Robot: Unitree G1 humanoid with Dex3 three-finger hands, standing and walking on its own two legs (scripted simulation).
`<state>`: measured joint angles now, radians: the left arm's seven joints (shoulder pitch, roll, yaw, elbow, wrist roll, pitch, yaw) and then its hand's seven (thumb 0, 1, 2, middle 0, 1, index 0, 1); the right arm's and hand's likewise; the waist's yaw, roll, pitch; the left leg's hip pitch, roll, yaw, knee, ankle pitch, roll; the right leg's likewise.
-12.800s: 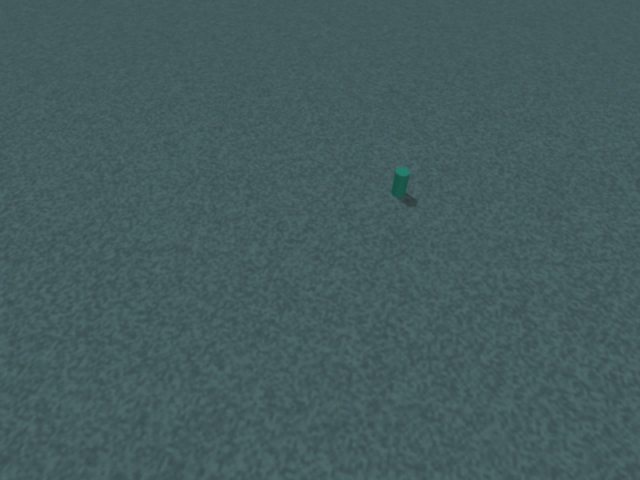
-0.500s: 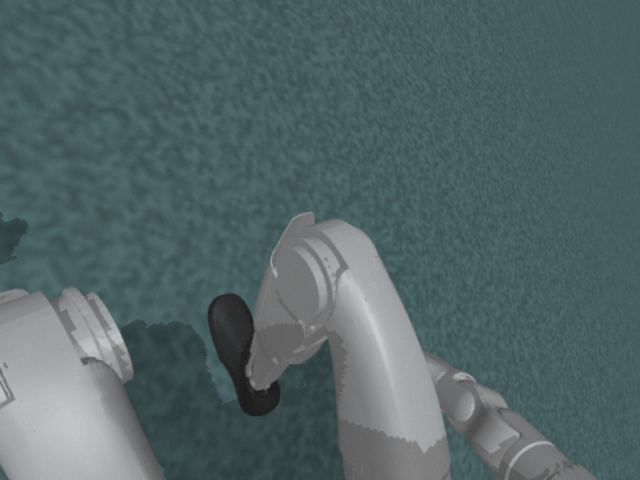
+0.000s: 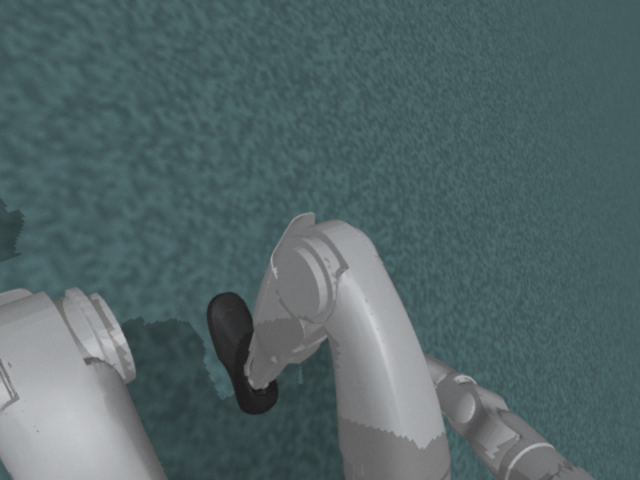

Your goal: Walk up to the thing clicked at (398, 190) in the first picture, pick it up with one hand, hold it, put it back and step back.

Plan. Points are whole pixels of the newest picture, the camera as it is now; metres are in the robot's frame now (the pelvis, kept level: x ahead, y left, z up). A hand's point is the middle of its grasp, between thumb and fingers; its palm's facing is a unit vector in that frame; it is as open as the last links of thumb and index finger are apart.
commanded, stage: settle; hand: left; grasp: from the side
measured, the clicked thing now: out of the picture +0.46 +0.28 -0.23
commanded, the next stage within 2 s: lift in 1.76 s
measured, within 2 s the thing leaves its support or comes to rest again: leaves its support in 0.06 s
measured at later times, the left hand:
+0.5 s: hand out of the picture +0.45 +0.30 -0.08, palm faces +0.31 -0.95 -0.05, open 5.3 cm
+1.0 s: hand out of the picture +0.45 +0.31 +0.00, palm faces +0.30 -0.95 -0.07, open 5.3 cm
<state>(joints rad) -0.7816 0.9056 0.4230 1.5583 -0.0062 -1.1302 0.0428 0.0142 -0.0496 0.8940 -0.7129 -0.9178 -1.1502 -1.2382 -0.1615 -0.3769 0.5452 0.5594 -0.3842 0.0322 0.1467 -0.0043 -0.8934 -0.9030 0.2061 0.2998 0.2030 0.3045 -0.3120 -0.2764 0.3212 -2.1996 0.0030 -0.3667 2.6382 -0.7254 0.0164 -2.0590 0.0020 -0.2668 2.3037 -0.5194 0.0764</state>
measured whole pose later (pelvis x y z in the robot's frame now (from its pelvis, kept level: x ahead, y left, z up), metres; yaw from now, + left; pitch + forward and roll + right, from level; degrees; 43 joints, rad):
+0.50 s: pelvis +0.00 -0.01 +0.02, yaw +3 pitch +20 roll -16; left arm -0.71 0.72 0.38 1.15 -0.03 -0.88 -0.03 0.03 -0.11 0.98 -0.75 -0.91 -1.37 -1.46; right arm -0.01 -0.35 0.35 0.60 -0.26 0.06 0.15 0.00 -0.90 -0.90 0.21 0.30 0.20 0.30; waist -0.25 -0.15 0.16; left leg -2.23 0.00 -0.26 2.55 -0.70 0.03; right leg -2.11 -0.03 -0.20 2.28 -0.53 0.06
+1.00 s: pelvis +0.02 -0.01 +0.05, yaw +9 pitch +30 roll -10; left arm -0.70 0.54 0.37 0.98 -0.09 -0.66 -0.15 0.04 -0.12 0.98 -0.76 -0.92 -1.40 -1.47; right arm 0.09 -0.31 0.15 0.64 -0.11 0.07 0.10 0.00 -0.89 -0.90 0.21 0.30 0.20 0.30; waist -0.18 -0.03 -0.05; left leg -2.23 0.00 -0.13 2.40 -0.71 0.02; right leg -2.18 -0.07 -0.09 2.24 -0.59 0.03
